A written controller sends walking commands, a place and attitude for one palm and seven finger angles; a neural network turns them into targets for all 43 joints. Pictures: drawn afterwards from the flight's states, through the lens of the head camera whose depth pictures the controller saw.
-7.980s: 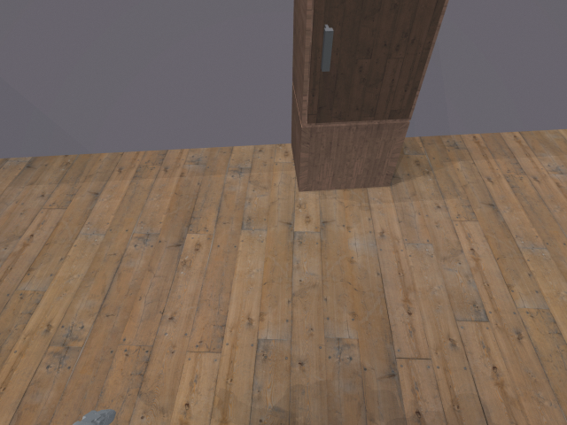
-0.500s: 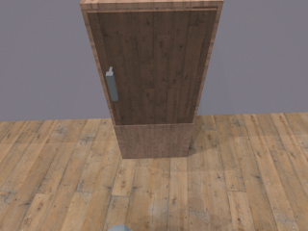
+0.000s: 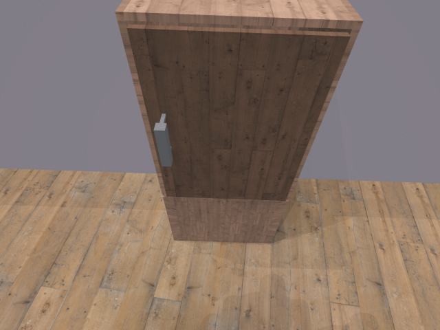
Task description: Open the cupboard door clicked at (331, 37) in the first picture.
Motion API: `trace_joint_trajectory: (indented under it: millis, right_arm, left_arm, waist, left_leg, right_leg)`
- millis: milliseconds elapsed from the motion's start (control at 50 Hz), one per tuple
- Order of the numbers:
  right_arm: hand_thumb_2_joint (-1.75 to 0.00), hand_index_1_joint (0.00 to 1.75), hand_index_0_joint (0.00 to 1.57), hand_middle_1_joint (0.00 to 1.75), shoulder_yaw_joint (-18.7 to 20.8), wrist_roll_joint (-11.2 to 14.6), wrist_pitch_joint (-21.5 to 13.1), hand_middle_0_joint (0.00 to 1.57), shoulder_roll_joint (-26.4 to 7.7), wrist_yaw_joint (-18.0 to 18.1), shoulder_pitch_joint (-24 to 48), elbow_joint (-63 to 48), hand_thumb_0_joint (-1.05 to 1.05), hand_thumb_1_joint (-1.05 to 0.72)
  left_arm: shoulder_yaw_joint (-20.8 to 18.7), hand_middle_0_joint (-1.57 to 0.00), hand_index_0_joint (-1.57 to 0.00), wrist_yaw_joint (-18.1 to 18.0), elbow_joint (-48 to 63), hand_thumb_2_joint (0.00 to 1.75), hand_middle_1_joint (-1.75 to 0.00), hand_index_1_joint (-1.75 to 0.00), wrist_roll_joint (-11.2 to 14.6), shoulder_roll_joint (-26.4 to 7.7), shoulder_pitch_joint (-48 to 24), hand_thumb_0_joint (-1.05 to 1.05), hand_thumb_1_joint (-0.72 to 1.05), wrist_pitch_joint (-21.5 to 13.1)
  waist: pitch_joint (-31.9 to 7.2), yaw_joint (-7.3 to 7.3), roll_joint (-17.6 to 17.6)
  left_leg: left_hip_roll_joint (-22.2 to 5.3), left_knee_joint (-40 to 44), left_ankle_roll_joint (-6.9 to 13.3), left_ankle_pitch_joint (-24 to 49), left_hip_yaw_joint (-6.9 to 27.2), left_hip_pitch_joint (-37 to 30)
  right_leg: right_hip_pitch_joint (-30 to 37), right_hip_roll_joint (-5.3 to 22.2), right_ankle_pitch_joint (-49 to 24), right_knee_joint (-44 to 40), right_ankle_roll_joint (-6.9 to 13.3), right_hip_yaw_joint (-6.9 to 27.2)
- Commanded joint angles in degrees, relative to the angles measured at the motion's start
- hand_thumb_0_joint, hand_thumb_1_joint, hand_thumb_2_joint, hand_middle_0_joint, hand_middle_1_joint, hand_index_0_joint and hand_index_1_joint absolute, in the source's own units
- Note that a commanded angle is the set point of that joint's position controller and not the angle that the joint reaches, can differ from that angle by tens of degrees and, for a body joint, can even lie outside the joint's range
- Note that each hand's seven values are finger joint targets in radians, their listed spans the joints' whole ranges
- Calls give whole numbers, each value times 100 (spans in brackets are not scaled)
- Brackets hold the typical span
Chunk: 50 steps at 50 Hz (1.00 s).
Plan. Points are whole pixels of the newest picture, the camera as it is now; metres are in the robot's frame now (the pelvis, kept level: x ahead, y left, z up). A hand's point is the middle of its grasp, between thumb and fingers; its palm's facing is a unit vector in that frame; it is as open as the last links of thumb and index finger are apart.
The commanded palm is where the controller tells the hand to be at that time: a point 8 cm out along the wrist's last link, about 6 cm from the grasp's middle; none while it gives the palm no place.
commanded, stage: come to a stop and stand still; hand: left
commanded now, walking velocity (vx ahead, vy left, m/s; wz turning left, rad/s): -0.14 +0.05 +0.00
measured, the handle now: (165, 140) +0.56 +0.19 -0.03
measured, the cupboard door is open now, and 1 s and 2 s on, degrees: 0 0 0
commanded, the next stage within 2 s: look again from close up in 0.70 s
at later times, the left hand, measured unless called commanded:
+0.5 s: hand out of the picture +0.02 +0.19 -0.18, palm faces +0.08 -0.97 -0.22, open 7.4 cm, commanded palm none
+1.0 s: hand out of the picture -0.04 +0.18 -0.17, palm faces +0.03 -0.97 -0.22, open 7.4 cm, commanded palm none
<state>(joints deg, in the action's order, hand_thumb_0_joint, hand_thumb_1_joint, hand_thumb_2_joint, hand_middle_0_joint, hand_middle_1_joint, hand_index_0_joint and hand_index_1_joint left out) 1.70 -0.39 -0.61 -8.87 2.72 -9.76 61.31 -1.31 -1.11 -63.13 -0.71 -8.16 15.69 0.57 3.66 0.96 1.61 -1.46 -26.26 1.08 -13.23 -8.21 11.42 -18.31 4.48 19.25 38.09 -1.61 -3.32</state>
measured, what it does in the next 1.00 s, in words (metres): steps on the spot: right foot, then left foot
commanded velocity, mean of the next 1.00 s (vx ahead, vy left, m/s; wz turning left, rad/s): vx -0.01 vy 0.04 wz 0.00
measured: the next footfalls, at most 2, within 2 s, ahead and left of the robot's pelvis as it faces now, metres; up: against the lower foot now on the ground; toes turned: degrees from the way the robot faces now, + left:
right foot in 0.06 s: +0.04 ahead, -0.13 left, +0.00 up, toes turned -2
left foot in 0.44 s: -0.01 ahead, +0.12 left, +0.00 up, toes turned +2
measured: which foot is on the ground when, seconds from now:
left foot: down 0.00-0.08, up 0.10-0.42, down 0.44-1.00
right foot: up 0.00-0.04, down 0.06-1.00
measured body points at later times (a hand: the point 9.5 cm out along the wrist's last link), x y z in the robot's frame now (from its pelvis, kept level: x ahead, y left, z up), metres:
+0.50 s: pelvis -0.03 +0.00 +0.00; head -0.02 +0.00 +0.45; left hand +0.02 +0.25 -0.16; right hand +0.02 -0.24 -0.15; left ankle -0.05 +0.11 -0.74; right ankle +0.03 -0.13 -0.73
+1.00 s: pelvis -0.03 +0.01 +0.00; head -0.02 -0.02 +0.45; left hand -0.04 +0.23 -0.15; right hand -0.02 -0.21 -0.17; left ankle -0.05 +0.11 -0.74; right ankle +0.01 -0.12 -0.74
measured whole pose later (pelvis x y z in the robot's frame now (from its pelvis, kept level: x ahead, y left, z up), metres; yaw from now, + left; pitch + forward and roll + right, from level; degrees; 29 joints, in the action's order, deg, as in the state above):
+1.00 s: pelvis -0.03 +0.01 +0.00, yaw +0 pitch -1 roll +1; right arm -0.3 -0.6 -0.8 -9.3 1.4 -19.1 59.4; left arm 0.9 -1.2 -64.1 -0.8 -7.9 18.3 -0.8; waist 0.4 0.1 -2.7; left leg 0.5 -27.9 1.0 -17.5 -3.6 9.6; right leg -16.0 3.6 13.5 30.4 -1.2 -1.9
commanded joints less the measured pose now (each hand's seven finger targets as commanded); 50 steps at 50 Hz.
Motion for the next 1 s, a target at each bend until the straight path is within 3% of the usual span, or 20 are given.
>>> trace_joint_trajectory:
  millis: [0, 40, 80, 120, 260, 360, 380, 420, 440, 460, 540, 580, 620, 720, 740, 760, 780, 820, 880, 980]
  right_arm:
    - [-90, 30, 20, 30, 264, -34, 63, 20, -834, -21, 6, -272, 0, -90]
    - [-90, 30, 20, 30, 275, -5, 129, 20, -600, -87, -126, -350, 0, -90]
    - [-90, 30, 20, 30, 245, -4, 267, 20, -354, -119, -188, -378, 0, -90]
    - [-90, 30, 20, 30, 250, -4, 302, 20, -408, -110, -164, -362, 0, -90]
    - [-90, 30, 20, 30, 213, -13, 286, 20, -496, -189, -147, -499, 0, -90]
    - [-90, 30, 20, 30, 139, -14, 174, 20, -395, -196, -871, -295, 0, -90]
    - [-90, 30, 20, 30, 129, -18, 129, 20, -491, -187, -987, -234, 0, -90]
    - [-90, 30, 20, 30, 184, -90, 101, 20, -991, -163, -662, -444, 0, -90]
    - [-90, 30, 20, 30, 170, -95, 92, 20, -1015, -150, -357, -489, 0, -90]
    - [-90, 30, 20, 30, 134, -83, 73, 20, -954, -141, -85, -506, 0, -90]
    - [-90, 30, 20, 30, 82, -33, 29, 20, -801, -110, -113, -385, 0, -90]
    - [-90, 30, 20, 30, 51, -3, 4, 20, -655, -126, -429, -260, 0, -90]
    - [-90, 30, 20, 30, 45, 0, 34, 20, -631, -130, -607, -147, 0, -90]
    - [-90, 30, 20, 30, 0, 2, -13, 20, -538, -123, -828, 46, 0, -90]
    - [-90, 30, 20, 30, -26, 12, -106, 20, -798, -178, -402, -332, 0, -90]
    - [-90, 30, 20, 30, -73, -28, -97, 20, -477, -197, -667, -449, 0, -90]
    - [-90, 30, 20, 30, -79, -25, -126, 20, -495, -199, -879, -467, 0, -90]
    - [-90, 30, 20, 30, -76, -58, -172, 20, -538, -189, -977, -557, 0, -90]
    - [-90, 30, 20, 30, -71, -27, -171, 20, -616, -137, -1015, -586, 0, -90]
    - [-90, 30, 20, 30, -82, -39, -186, 20, -649, -120, -1138, -422, 0, -90]
  left_arm:
    - [-170, -20, -20, -70, 170, 90, -30, -30, -80, -545, 712, 0, 90, 43]
    - [-215, -20, -20, -82, 314, 90, -30, -30, -110, -917, 501, 0, 90, -12]
    - [-280, -20, -20, -85, 394, 90, -30, -30, -79, -1267, 401, 0, 90, -80]
    - [-264, -20, -20, -127, 454, 90, -30, -30, -93, -1138, 136, 0, 90, -63]
    - [-396, -20, -20, -170, 659, 90, -30, -30, -126, -1328, -23, 0, 90, -31]
    - [-383, -20, -20, -118, 720, 90, -30, -30, -69, -1290, -429, 0, 90, 32]
    - [-332, -20, -20, -103, 742, 90, -30, -30, -29, -1142, -476, 0, 90, 55]
    - [-236, -20, -20, -40, 865, 90, -30, -30, 7, -691, -454, 0, 90, 112]
    - [-209, -20, -20, -30, 827, 90, -30, -30, -35, -660, -549, 0, 90, 131]
    - [-192, -20, -20, -25, 713, 90, -30, -30, -75, -651, -477, 0, 90, 151]
    - [-85, -20, -20, 10, 386, 90, -30, -30, -58, -665, 60, 0, 90, 56]
    - [-38, -20, -20, -19, 282, 90, -30, -30, -38, -774, 93, 0, 90, -9]
    - [-29, -20, -20, -27, 219, 90, -30, -30, -25, -783, 3, 0, 90, -53]
    - [7, -20, -20, -49, 68, 90, -30, -30, -10, -666, 140, 0, 90, -80]
    - [99, -20, -20, -307, -96, 90, -30, -30, -61, -690, 655, 0, 90, -193]
    - [58, -20, -20, -248, 104, 90, -30, -30, -30, -938, 496, 0, 90, -254]
    - [66, -20, -20, -195, 164, 90, -30, -30, -32, -925, 416, 0, 90, -252]
    - [64, -20, -20, -119, 218, 90, -30, -30, -54, -759, 367, 0, 90, -214]
    - [97, -20, -20, -76, 168, 90, -30, -30, -31, -624, 372, 0, 90, -216]
    - [66, -20, -20, -66, 147, 90, -30, -30, -9, -671, 309, 0, 90, -237]
  waist:
    - [-274, 142, -692]
    - [-374, 9, -12]
    - [-528, 84, 1251]
    - [-491, 60, 803]
    - [-659, 218, 862]
    - [-688, -110, 881]
    - [-622, -152, 527]
    - [-108, -18, -950]
    - [114, 5, -1175]
    - [227, 107, -1241]
    - [59, 209, -792]
    - [82, 63, -583]
    - [-31, -41, 163]
    - [-59, -77, -108]
    - [-20, 55, -583]
    - [-499, -86, -663]
    - [-480, -159, -690]
    - [-302, -111, -953]
    - [-11, -87, -246]
    - [145, -111, -44]
  left_leg:
    - [-1218, 122, 384, 2422, 762, 193]
    - [-479, -571, -36, 791, 372, 431]
    - [46, -1797, -247, -1639, 321, 661]
    - [4, -2741, -218, -1831, 760, 920]
    - [23, -2294, -334, -1578, 806, 1081]
    - [132, 24, -241, -276, 443, -325]
    - [-17, 455, -190, -53, 583, -662]
    - [-1191, 1271, 306, -749, 1930, 304]
    - [-1368, 1673, 493, -1286, 2232, 1100]
    - [-1268, 1772, 498, -1347, 2055, 1386]
    - [-721, 1149, 251, -578, 1337, 773]
    - [-491, 961, 108, -320, 1194, 534]
    - [-421, 804, 5, -378, 1059, 247]
    - [-446, 924, 13, -333, 1031, 77]
    - [-597, 14, -122, 410, 682, 318]
    - [-204, 137, -134, -280, 828, 335]
    - [-309, 300, -81, -262, 939, 270]
    - [-494, 576, 43, -206, 1174, 550]
    - [-492, 718, 125, -256, 1215, 628]
    - [-406, 756, 110, -84, 1096, 424]
  right_leg:
    - [598, 58, -1308, -680, 47, 26]
    - [659, 703, -2941, -1081, 352, 782]
    - [565, 1626, -3739, -1817, 1085, 1711]
    - [656, 1641, -3879, -1776, 1394, 1655]
    - [1160, 1521, -3229, -1776, 1309, 1383]
    - [373, 998, -1201, -1704, 772, 1015]
    - [47, 729, -677, -1488, 552, 829]
    - [-196, -17, 97, -906, 100, 122]
    - [248, -119, -38, -534, 21, -45]
    - [552, -82, -145, -282, 45, 23]
    - [747, -5, -856, -1112, 77, 196]
    - [773, 182, -1099, -1594, 142, 462]
    - [550, 218, -681, -1813, 178, 651]
    - [469, 197, -583, -1914, 167, 617]
    - [598, 342, -1619, -1399, 230, 575]
    - [694, 418, -788, -1424, 376, 859]
    - [450, 313, -147, -1332, 426, 768]
    - [462, 85, -325, -1075, 361, 425]
    - [510, 56, -614, -1183, 328, 436]
    - [434, 116, -721, -1315, 336, 558]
